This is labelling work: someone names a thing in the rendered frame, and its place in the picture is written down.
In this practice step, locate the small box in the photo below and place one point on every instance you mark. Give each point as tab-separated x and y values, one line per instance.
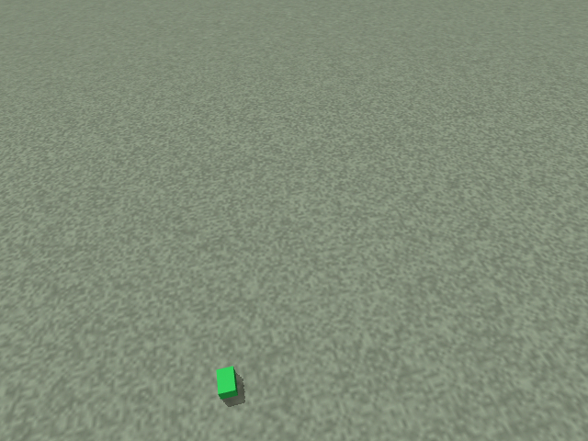
227	385

